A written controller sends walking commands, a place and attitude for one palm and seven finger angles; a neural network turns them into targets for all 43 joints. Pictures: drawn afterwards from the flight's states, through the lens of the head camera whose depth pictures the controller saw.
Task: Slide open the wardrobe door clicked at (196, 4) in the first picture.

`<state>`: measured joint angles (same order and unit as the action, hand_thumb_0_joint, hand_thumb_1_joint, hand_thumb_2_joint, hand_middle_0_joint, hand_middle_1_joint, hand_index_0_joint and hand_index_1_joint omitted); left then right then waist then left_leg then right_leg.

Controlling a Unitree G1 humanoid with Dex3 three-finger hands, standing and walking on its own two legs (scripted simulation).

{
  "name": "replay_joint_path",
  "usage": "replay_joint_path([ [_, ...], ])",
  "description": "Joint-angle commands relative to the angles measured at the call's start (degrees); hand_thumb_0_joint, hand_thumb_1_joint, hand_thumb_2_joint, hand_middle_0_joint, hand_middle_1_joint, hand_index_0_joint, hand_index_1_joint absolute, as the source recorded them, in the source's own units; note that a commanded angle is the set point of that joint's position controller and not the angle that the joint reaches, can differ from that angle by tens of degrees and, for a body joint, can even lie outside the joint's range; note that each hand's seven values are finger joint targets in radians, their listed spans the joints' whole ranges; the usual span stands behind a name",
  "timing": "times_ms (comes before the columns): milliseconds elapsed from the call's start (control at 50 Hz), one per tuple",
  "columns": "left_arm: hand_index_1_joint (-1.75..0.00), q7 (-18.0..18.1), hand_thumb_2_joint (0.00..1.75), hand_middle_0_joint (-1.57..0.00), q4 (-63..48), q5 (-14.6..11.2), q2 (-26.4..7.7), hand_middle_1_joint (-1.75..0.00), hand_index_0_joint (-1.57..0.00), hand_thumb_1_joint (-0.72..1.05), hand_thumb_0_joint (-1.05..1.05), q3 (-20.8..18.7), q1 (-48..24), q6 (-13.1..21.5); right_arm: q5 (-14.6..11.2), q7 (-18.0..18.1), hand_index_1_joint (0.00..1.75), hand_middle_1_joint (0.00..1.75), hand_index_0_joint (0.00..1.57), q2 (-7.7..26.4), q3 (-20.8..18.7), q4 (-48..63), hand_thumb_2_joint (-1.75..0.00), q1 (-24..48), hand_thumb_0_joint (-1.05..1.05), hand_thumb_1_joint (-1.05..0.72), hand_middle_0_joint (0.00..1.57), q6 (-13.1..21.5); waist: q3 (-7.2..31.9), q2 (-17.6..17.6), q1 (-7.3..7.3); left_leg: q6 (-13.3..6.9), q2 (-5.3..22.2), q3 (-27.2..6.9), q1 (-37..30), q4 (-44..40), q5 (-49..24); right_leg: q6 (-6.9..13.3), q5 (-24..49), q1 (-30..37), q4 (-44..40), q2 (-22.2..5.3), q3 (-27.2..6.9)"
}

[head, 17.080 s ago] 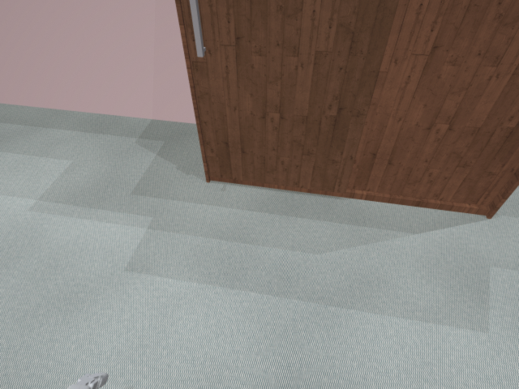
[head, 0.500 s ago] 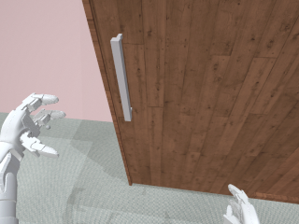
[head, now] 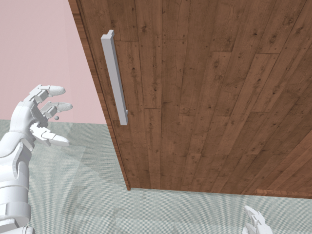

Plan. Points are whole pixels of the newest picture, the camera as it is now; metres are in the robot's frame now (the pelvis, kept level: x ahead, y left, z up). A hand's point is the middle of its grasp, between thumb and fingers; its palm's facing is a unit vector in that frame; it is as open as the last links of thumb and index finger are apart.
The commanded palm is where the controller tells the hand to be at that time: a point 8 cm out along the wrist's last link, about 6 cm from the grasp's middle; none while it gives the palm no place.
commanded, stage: move the hooked fingers beside the handle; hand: left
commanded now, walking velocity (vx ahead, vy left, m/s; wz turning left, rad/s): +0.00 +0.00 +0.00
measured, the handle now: (118, 84) +0.50 +0.15 +0.13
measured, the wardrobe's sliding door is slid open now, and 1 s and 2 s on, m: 0.00 0.00 0.00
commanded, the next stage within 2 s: feel for the door with the fingertips in 1.88 s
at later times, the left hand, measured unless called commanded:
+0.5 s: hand (69, 107) +0.37 +0.24 +0.15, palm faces +0.02 -1.00 +0.00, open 14.0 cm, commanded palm +0.35 +0.28 +0.15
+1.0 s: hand (88, 93) +0.43 +0.22 +0.15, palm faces +0.01 -1.00 +0.01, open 14.0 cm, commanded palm +0.40 +0.27 +0.14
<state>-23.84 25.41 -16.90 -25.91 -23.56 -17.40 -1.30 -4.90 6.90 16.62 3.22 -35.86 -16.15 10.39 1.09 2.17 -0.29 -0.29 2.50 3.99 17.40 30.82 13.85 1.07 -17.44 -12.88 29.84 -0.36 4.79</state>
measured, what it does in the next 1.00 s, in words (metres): stands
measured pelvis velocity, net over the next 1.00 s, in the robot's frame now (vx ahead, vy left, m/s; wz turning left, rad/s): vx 0.00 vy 0.01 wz -0.01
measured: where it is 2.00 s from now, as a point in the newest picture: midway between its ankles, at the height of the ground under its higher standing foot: outside the picture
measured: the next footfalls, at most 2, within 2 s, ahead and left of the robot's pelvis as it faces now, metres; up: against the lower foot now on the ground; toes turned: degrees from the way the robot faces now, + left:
none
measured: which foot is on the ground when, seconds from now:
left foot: down 0.00-1.00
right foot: down 0.00-1.00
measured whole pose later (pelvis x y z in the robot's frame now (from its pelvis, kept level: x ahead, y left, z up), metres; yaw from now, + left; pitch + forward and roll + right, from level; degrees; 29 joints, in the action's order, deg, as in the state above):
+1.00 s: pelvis +0.00 +0.01 +0.00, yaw -1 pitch +5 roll -1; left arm -17.5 50.8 -11.7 -25.8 -19.4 -39.7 6.1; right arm -3.9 5.0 16.7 2.1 -39.0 -20.7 4.6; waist 2.2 1.3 3.7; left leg -0.7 2.7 4.5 23.6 33.7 14.6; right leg 0.8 -17.9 -19.3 32.7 -0.4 4.1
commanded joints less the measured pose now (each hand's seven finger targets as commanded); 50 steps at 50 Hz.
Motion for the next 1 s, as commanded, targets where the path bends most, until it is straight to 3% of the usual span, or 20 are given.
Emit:
replay_joint_path([
  [0,-1.2,0.07,0.3,-0.3,-13.3,-1.25,-13.3,-1.2,-0.3,-0.5,0.0,-0.59,-23.87,4.45,0.0,0.41,0.3,0.3,0.2,6.41,-2.95,8.61,-0.9,4.84,0.0,-0.9,0.2,3.15,13.13,1.9,0.98,-2.15,-1.98,-3.93,-11.66,-2.65,-10.01,-0.21,14.62,-2.84,-4.73,1.0,-2.36],
  [60,-1.2,1.03,0.3,-0.3,-12.2,-0.47,-12.54,-1.2,-0.3,-0.5,0.0,0.37,-24.72,3.45,0.01,0.46,0.3,0.3,0.2,6.65,-3.12,8.11,-0.9,4.64,0.0,-0.9,0.2,2.94,12.67,3.18,1.06,-1.98,-1.87,-4.52,-12.1,-3.36,-9.23,-0.05,13.17,-4.14,-4.84,1.03,-1.95],
  [140,-1.2,2.61,0.3,-0.3,-11.12,-0.13,-14.16,-1.2,-0.3,-0.5,0.0,-2.34,-21.25,2.35,0.33,-0.19,0.3,0.3,0.2,6.6,-3.19,8.61,-0.9,4.41,0.0,-0.9,0.2,2.1,15.04,-0.59,-0.5,-1.97,-1.86,-4.42,-11.33,-3.29,-12.52,-0.09,17.02,-1.18,-4.0,0.93,-1.84],
  [200,-1.2,3.47,0.3,-0.3,-9.56,0.09,-14.99,-1.2,-0.3,-0.5,0.0,-3.17,-22.19,2.28,0.36,-0.52,0.3,0.3,0.2,6.56,-3.13,8.47,-0.9,4.32,0.0,-0.9,0.2,1.19,13.86,-1.35,-0.51,-1.99,-1.76,-3.93,-10.28,-3.12,-12.93,-0.14,17.71,-1.09,-4.12,0.97,-2.02],
  [300,-1.2,4.22,0.3,-0.3,-14.01,0.72,-12.86,-1.2,-0.3,-0.5,0.0,-0.91,-26.42,4.19,0.55,-0.79,0.3,0.3,0.2,6.02,-3.13,8.94,-0.9,4.39,0.0,-0.9,0.2,0.72,16.52,2.35,0.15,-1.88,-1.56,-3.96,-13.02,-2.53,-16.05,0.17,19.49,-0.69,-3.66,1.13,-2.15],
  [400,-1.2,3.92,0.3,-0.3,-7.62,1.06,-9.74,-1.2,-0.3,-0.5,0.0,3.21,-31.96,3.41,0.2,-0.17,0.3,0.3,0.2,6.59,-3.14,7.05,-0.9,3.61,0.0,-0.9,0.2,-0.15,11.61,-0.04,2.47,-1.94,-1.36,-4.31,-11.06,-3.11,-9.8,0.04,13.6,-4.95,-4.91,1.31,-1.91],
  [440,-1.2,4.19,0.3,-0.3,-6.6,1.51,-8.28,-1.2,-0.3,-0.5,0.0,4.97,-34.08,2.97,0.18,-0.11,0.3,0.3,0.2,6.5,-3.07,7.02,-0.9,3.86,0.0,-0.9,0.2,-0.21,11.87,1.7,2.59,-1.86,-1.68,-4.73,-11.32,-3.32,-8.5,0.14,12.07,-5.83,-4.95,1.11,-1.96],
  [500,-1.2,5.05,0.3,-0.3,-4.19,1.87,-10.43,-1.2,-0.3,-0.5,0.0,3.48,-34.73,3.52,0.34,-0.18,0.3,0.3,0.2,6.95,-3.31,6.34,-0.9,2.88,0.0,-0.9,0.2,-0.73,13.77,-1.49,2.29,-1.95,-1.47,-5.0,-10.83,-2.84,-8.9,0.14,12.04,-5.05,-4.67,1.14,-1.86],
  [560,-1.2,5.97,0.3,-0.3,-2.47,2.32,-10.75,-1.2,-0.3,-0.5,0.0,3.38,-38.68,4.8,0.66,-0.33,0.3,0.3,0.2,6.81,-3.14,6.16,-0.9,2.5,0.0,-0.9,0.2,-1.04,15.29,0.28,2.44,-1.85,-1.81,-5.07,-10.74,-2.7,-8.64,0.12,12.02,-5.11,-4.2,0.96,-2.2],
  [600,-1.2,6.78,0.3,-0.3,0.36,2.76,-12.51,-1.2,-0.3,-0.5,0.0,2.35,-40.53,6.16,0.83,-0.46,0.3,0.3,0.2,7.05,-3.15,5.27,-0.9,1.72,0.0,-0.9,0.2,-1.31,14.55,-1.41,2.7,-2.07,-1.64,-5.0,-9.67,-2.43,-7.77,-0.02,10.99,-5.37,-4.37,1.06,-2.41],
  [680,-1.2,7.46,0.3,-0.3,3.91,3.97,-13.12,-1.2,-0.3,-0.5,0.0,2.45,-45.11,8.47,1.01,-0.79,0.3,0.3,0.2,7.18,-3.27,4.81,-0.9,0.47,0.0,-0.9,0.2,-1.47,16.14,2.65,2.87,-1.74,-1.76,-5.19,-9.78,-2.27,-7.59,0.25,10.61,-6.01,-3.61,1.0,-2.57],
  [700,-1.2,7.53,0.3,-0.3,5.69,4.06,-14.41,-1.2,-0.3,-0.5,0.0,1.25,-43.42,8.84,1.2,-0.9,0.3,0.3,0.2,7.47,-3.51,4.68,-0.9,-0.28,0.0,-0.9,0.2,-1.64,17.08,-0.21,2.62,-1.99,-1.57,-5.0,-9.04,-1.75,-8.27,0.14,11.4,-4.78,-3.31,1.07,-2.58],
  [740,-1.2,6.97,0.3,-0.3,6.66,4.05,-12.21,-1.2,-0.3,-0.5,0.0,3.44,-44.88,9.5,1.02,-1.04,0.3,0.3,0.2,7.39,-3.5,4.8,-0.9,-0.38,0.0,-0.9,0.2,-1.83,17.63,1.59,3.01,-1.9,-1.78,-4.77,-9.29,-1.56,-8.5,0.14,12.47,-5.21,-2.99,1.03,-2.74],
  [760,-1.2,6.75,0.3,-0.3,8.59,3.99,-12.84,-1.2,-0.3,-0.5,0.0,2.67,-44.76,9.63,1.01,-1.11,0.3,0.3,0.2,7.5,-3.67,4.45,-0.9,-0.8,0.0,-0.9,0.2,-1.91,17.16,1.81,2.92,-1.89,-1.77,-4.55,-8.74,-1.29,-8.25,0.16,12.52,-5.59,-3.01,1.08,-2.83],
  [800,-1.2,6.26,0.3,-0.3,11.11,3.91,-14.36,-1.2,-0.3,-0.5,0.0,1.53,-43.41,9.97,1.16,-1.21,0.3,0.3,0.2,8.05,-4.01,4.11,-0.9,-2.13,0.0,-0.9,0.2,-2.42,17.91,-1.63,2.86,-2.22,-1.66,-4.24,-7.46,-0.64,-9.42,0.01,14.21,-4.29,-2.57,1.09,-2.84],
  [880,-1.2,5.58,0.3,-0.3,13.42,3.8,-13.69,-1.2,-0.3,-0.5,0.0,2.42,-46.36,10.21,0.96,-1.35,0.3,0.3,0.2,8.28,-4.3,4.09,-0.9,-3.18,0.0,-0.9,0.2,-3.1,16.92,-1.12,3.57,-2.29,-1.81,-3.75,-6.0,-0.34,-8.64,-0.26,14.46,-6.08,-2.16,1.2,-3.01],
  [900,-1.2,5.91,0.3,-0.3,13.56,3.82,-15.22,-1.2,-0.3,-0.5,0.0,1.53,-47.76,10.87,1.03,-1.28,0.3,0.3,0.2,8.48,-4.47,3.79,-0.9,-3.86,0.0,-0.9,0.2,-3.46,16.68,-3.53,4.02,-2.54,-1.62,-3.87,-5.47,0.05,-9.03,-0.38,14.83,-5.43,-2.13,1.12,-3.0],
  [920,-1.2,6.0,0.3,-0.3,13.02,4.11,-14.91,-1.2,-0.3,-0.5,0.0,1.8,-48.57,11.29,1.05,-1.42,0.3,0.3,0.2,8.33,-4.44,3.94,-0.9,-3.64,0.0,-0.9,0.2,-3.48,17.24,-0.87,3.68,-2.45,-1.85,-3.73,-5.63,0.06,-9.36,-0.35,15.4,-5.73,-1.82,1.19,-3.26],
  [980,-1.2,6.55,0.3,-0.3,10.44,4.55,-15.36,-1.2,-0.3,-0.5,0.0,1.33,-49.62,13.03,1.28,-1.71,0.3,0.3,0.2,8.17,-4.59,4.09,-0.9,-4.32,0.0,-0.9,0.2,-3.58,20.2,2.44,3.3,-2.12,-1.86,-4.07,-7.79,0.38,-10.56,-0.04,15.48,-5.97,-1.25,1.42,-3.17],
])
